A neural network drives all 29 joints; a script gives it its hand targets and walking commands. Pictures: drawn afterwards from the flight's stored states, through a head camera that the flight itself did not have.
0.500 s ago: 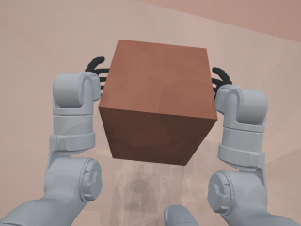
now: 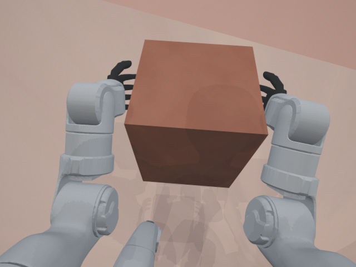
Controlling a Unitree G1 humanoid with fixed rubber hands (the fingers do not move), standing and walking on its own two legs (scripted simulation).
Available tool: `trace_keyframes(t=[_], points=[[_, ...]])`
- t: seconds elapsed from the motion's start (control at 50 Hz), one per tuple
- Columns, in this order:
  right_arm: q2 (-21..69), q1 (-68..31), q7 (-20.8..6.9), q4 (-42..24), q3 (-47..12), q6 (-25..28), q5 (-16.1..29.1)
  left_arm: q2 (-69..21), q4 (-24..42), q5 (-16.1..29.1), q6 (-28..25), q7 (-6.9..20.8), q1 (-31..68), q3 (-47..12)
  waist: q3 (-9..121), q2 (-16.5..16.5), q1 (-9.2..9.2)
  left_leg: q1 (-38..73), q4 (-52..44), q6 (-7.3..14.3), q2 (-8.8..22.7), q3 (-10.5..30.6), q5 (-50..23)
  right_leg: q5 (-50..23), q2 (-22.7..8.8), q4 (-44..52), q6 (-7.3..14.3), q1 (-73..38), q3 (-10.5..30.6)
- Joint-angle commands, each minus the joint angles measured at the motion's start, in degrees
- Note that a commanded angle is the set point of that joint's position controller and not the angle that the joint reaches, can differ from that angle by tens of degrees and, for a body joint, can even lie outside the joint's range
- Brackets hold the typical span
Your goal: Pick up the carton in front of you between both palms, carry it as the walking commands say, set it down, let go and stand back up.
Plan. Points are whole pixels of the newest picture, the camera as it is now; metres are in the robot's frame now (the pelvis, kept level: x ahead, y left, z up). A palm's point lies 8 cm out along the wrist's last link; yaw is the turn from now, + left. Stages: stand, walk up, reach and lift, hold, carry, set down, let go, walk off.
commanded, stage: carry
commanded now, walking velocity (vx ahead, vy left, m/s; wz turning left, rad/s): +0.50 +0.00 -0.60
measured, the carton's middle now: (191, 121) +0.39 +0.06 +0.09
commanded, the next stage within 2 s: none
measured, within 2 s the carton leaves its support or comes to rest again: neither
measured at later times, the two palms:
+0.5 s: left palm out of the picture +0.72 +0.04 +0.24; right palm (355, 25) +0.63 -0.24 +0.23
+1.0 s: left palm out of the picture +1.02 +0.16 +0.24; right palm out of the picture +1.02 -0.14 +0.23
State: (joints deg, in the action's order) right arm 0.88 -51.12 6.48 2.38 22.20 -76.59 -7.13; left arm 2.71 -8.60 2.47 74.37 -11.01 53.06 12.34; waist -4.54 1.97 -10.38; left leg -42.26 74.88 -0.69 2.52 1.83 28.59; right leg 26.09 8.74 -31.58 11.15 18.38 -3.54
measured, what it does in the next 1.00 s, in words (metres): climbs: left foot 0.04 m higher, then right foot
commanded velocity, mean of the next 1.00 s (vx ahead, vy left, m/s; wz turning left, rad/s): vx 0.50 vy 0.00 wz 0.34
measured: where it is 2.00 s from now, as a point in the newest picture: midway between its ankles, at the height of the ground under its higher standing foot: (196, 79)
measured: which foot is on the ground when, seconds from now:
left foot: up 0.00-0.12, down 0.14-0.48, up 0.50-0.84, down 0.86-1.00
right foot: down 0.00-0.16, up 0.18-0.44, down 0.46-0.88, up 0.90-1.00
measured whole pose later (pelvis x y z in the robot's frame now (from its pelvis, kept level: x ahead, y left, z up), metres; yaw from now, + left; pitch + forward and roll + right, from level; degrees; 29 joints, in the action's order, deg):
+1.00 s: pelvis +0.64 +0.02 +0.09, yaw +6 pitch +2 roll +3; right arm -1.8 -48.5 9.4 11.0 10.9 -74.8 -1.1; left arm 0.5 -7.4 -4.0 76.4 -6.4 47.3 19.1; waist -2.1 0.0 7.9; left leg -30.3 42.9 6.3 -8.4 -8.4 24.5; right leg 27.9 -1.5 -89.1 -0.5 27.6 1.7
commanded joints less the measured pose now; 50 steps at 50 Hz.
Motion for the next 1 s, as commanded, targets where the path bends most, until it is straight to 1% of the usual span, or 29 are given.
trace_keyframes(t=[0.0, 0.08, 0.1, 0.12, 0.14, 0.16, 0.18, 0.2, 0.22, 0.26, 0.38, 0.42, 0.44, 0.46, 0.48, 0.5, 0.54, 0.58, 0.62, 0.66, 0.74, 0.78, 0.82, 0.84, 0.86, 0.88, 0.9, 0.94, 0.98], points=[[46.9, -34.2, -8.6, 4.5, -30.4, 1.0, 14.5, -68.1, 7.2, 28.1, 0.9, 17.4, 48.5, -32.3, 31.8, -0.8, 4.61, 0.6, -15.2, -1.2, 0.2, -2.4, -4.1, -34.6, -16.6, 6.2, 6.6, -21.5, 21.3], [51.6, -35.5, -9.3, 8.6, -33.1, 0.3, 16.4, -67.6, -0.4, 23.1, 1.5, 18.7, 42.3, -28.9, 31.3, 5.3, 6.77, 14.9, -34.4, -1.3, -5.4, -9.2, -6.6, -48.3, -13.9, 2.1, 3.1, -17.3, 13.4], [53.2, -35.5, -9.6, 9.5, -33.7, 0.3, 17.3, -67.4, -1.9, 22.1, 1.5, 19.0, 41.1, -27.9, 34.2, 5.2, 9.98, 26.6, -39.3, -0.5, -7.0, -11.3, -8.9, -55.7, -13.5, -3.7, 0.8, -13.7, 10.6], [54.8, -34.0, -10.0, 10.9, -34.2, 0.6, 18.4, -67.0, -3.0, 21.2, 1.5, 19.3, 40.4, -27.0, 39.7, 3.8, 14.70, 44.7, -43.1, 1.4, -4.8, -9.7, -13.0, -54.2, -12.6, -13.3, -2.5, -5.4, 6.9], [55.1, -34.3, -10.4, 10.6, -34.1, 1.1, 19.6, -67.2, -3.8, 20.5, 1.5, 19.8, 39.5, -26.4, 45.0, -5.5, 17.32, 59.5, -48.6, 7.3, 9.8, 13.0, -2.0, -33.6, -10.1, -26.9, -5.6, 7.4, 5.7], [56.3, -35.5, -10.6, 10.2, -34.9, 2.2, 20.1, -67.5, -2.9, 19.4, 1.5, 20.0, 39.3, -26.2, 45.2, -24.6, 16.73, 65.5, -56.5, 16.1, 20.5, 39.7, -17.6, 2.4, -0.7, -39.8, -8.5, 21.7, 3.6], [59.4, -39.2, -11.0, 6.3, -36.8, 2.3, 22.4, -66.7, -2.2, 17.8, 1.1, 19.7, 41.6, -26.1, 39.4, -12.8, 14.91, 61.6, -52.7, 17.7, 22.5, 36.6, -21.5, 3.2, -5.5, -50.8, -8.0, 26.1, 7.1], [61.7, -42.0, -11.6, 3.6, -39.2, 2.5, 25.4, -64.7, -1.8, 17.0, 1.0, 19.2, 39.4, -25.3, 35.6, -3.9, 15.73, 57.8, -50.7, 16.5, 20.5, 30.1, -27.7, 1.2, -7.2, -52.1, -7.6, 28.7, 7.0], [63.8, -45.4, -12.0, 0.3, -41.4, 2.7, 28.6, -64.2, -1.5, 16.0, 0.8, 18.5, 37.8, -24.9, 32.6, -0.5, 15.89, 55.0, -50.9, 13.7, 18.6, 24.8, -28.8, 0.0, -8.1, -49.7, -7.6, 29.2, 6.8], [66.5, -49.8, -12.8, -3.8, -43.8, 2.9, 33.4, -62.1, -1.4, 12.6, 0.5, 16.7, 34.2, -23.0, 31.2, -4.5, 14.86, 52.7, -52.3, 10.3, 15.3, 17.9, -22.8, -2.0, -8.4, -43.5, -7.0, 28.3, 7.1], [64.7, -51.7, -15.0, -2.4, -43.6, 2.6, 38.1, -53.3, -1.1, 5.1, -0.4, 12.2, 31.1, -20.4, 28.4, -12.9, 14.42, 38.0, -56.0, 10.0, 11.3, 3.6, -23.2, 1.5, -6.5, -8.9, -7.6, 8.0, -1.6], [63.7, -49.6, -15.0, 1.1, -42.4, 2.4, 37.8, -51.6, -3.0, 3.8, -0.2, 11.9, 29.5, -20.0, 30.7, -11.1, 11.00, 27.5, -50.3, 8.6, 11.0, -0.7, -21.6, -7.0, -3.9, -0.4, -7.1, -12.9, -7.4], [63.8, -48.4, -15.0, 2.8, -42.0, 2.3, 37.2, -50.9, -4.3, 3.5, -0.2, 11.9, 28.7, -19.5, 35.1, -6.0, 8.27, 20.7, -40.2, 6.5, 8.3, -4.8, -25.0, -5.8, -5.2, 0.6, -6.5, -27.9, -6.9], [63.3, -49.3, -15.2, 3.6, -41.4, 2.0, 36.8, -50.1, -5.5, 3.4, -0.2, 12.0, 27.2, -19.0, 41.5, 5.8, 5.53, 9.4, -23.9, 3.5, 4.9, -6.9, -11.6, 11.0, -20.3, 6.8, -2.1, -41.4, 15.3], [63.7, -50.8, -15.5, 4.1, -40.8, 1.7, 36.1, -49.9, -5.6, 3.0, -0.7, 12.4, 28.7, -18.7, 41.7, 20.4, 4.06, -4.0, -11.0, 2.2, -3.1, -5.2, 8.5, 10.1, -31.9, 14.9, 5.6, -44.2, 41.3], [63.0, -52.1, -15.4, 4.8, -40.4, 1.7, 35.3, -51.8, -3.4, 4.8, -0.4, 13.1, 30.1, -20.8, 35.1, 11.9, 4.47, -7.7, -0.4, 2.9, -1.5, 0.2, 6.9, 4.8, -32.4, 14.1, 6.3, -38.9, 40.0], [62.3, -48.1, -14.5, 5.6, -38.6, 1.3, 32.5, -57.3, 2.8, 10.8, 0.4, 14.3, 37.7, -25.1, 30.2, -1.3, 6.32, -9.5, 4.3, 4.1, 0.8, 0.2, 2.0, -14.1, -29.0, 9.0, 2.4, -33.4, 27.0], [60.6, -43.3, -12.7, 5.8, -36.9, 0.9, 29.6, -61.5, 6.7, 16.5, 1.1, 15.2, 41.8, -28.5, 29.8, 1.6, 7.50, -9.3, 2.7, 3.9, 1.2, -0.3, -0.9, -16.5, -26.4, 9.4, -1.4, -31.4, 18.3], [58.4, -40.7, -10.8, 4.9, -35.8, 0.6, 26.7, -63.6, 8.8, 20.1, 1.4, 16.1, 43.6, -30.0, 29.3, 4.5, 7.32, -10.9, 3.3, 3.6, 0.2, -1.7, -2.8, -17.1, -25.9, 10.8, -1.9, -31.9, 14.8], [55.9, -37.6, -9.3, 5.7, -34.5, 0.1, 23.5, -63.9, 8.8, 21.8, 1.8, 16.9, 43.5, -30.4, 27.4, 3.6, 6.89, -14.4, 1.9, 3.3, 0.0, -3.2, -3.6, -18.9, -26.3, 12.4, -1.5, -32.6, 11.5], [53.4, -33.3, -8.5, 10.3, -33.0, -0.3, 19.5, -64.2, 5.4, 22.7, 2.0, 18.5, 43.1, -30.1, 22.3, 3.8, 7.15, -8.7, -15.2, 4.2, -0.3, -10.1, -7.5, -29.1, -23.8, 14.3, -3.2, -27.5, -0.2], [54.2, -32.8, -8.7, 11.9, -33.1, 0.0, 19.3, -64.3, 3.3, 22.5, 1.7, 18.9, 43.1, -29.7, 22.4, 6.5, 9.01, 4.6, -24.2, 6.6, -4.4, -16.8, -6.7, -49.4, -23.0, 11.5, -5.2, -22.2, -7.6], [55.7, -33.9, -9.2, 12.1, -33.6, 0.5, 20.5, -64.2, 1.7, 21.7, 1.1, 19.0, 41.2, -29.0, 28.5, 11.9, 14.43, 21.1, -25.5, 9.1, -11.0, -20.9, -4.0, -79.1, -25.0, -4.4, -6.8, -20.3, -11.6], [57.2, -34.9, -9.6, 11.3, -34.6, 1.0, 22.2, -64.1, 2.5, 20.9, 0.7, 19.0, 41.7, -28.8, 34.5, 9.2, 18.28, 35.6, -34.8, 10.0, -12.8, -19.3, -7.8, -74.8, -24.0, -19.1, -8.8, -16.0, -13.6], [59.7, -38.6, -10.1, 9.2, -36.5, 1.5, 25.2, -63.7, 3.4, 19.6, 0.2, 18.9, 42.2, -28.7, 36.5, 1.6, 19.26, 51.2, -38.3, 9.5, -9.0, -9.6, -9.0, -38.0, -20.8, -32.5, -10.5, -2.0, -10.3], [60.8, -39.1, -10.7, 8.8, -38.0, 2.4, 26.7, -63.0, 4.4, 18.8, 0.2, 18.6, 42.4, -27.4, 41.3, -20.5, 18.27, 60.9, -49.0, 22.5, 10.3, 33.6, -10.4, 4.8, -7.5, -58.3, -15.2, 19.4, -6.5], [63.2, -41.1, -11.3, 6.5, -39.8, 2.4, 29.5, -61.7, 5.5, 17.8, 0.3, 17.7, 43.0, -27.2, 45.1, -10.0, 18.25, 62.8, -51.2, 26.3, 11.3, 44.3, -17.2, 2.1, -6.1, -66.6, -13.9, 23.2, 6.6], [66.2, -49.9, -11.9, -1.9, -43.5, 3.0, 35.1, -59.0, 7.3, 14.9, 0.3, 15.9, 41.6, -24.4, 37.7, 0.1, 16.56, 54.0, -47.8, 22.1, 9.5, 33.6, -31.6, 2.3, -9.0, -65.3, -11.7, 26.7, 7.8], [67.6, -53.6, -12.2, -6.7, -45.7, 3.0, 38.4, -56.4, 7.0, 11.4, 0.3, 14.5, 37.3, -22.3, 36.7, 2.2, 14.80, 49.2, -47.5, 18.1, 8.0, 25.7, -26.1, 2.1, -11.2, -59.7, -9.9, 26.7, 7.7]])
